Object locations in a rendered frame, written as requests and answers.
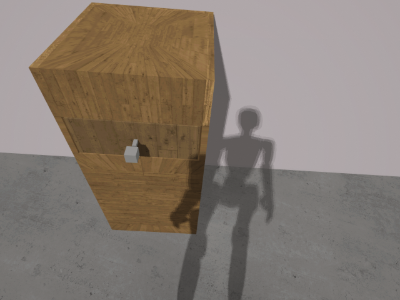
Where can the drawer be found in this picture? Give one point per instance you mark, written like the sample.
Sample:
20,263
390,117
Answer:
160,140

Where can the cabinet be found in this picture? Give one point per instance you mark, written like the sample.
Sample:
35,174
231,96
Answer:
142,64

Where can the handle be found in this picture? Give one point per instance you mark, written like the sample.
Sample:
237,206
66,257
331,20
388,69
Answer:
131,153

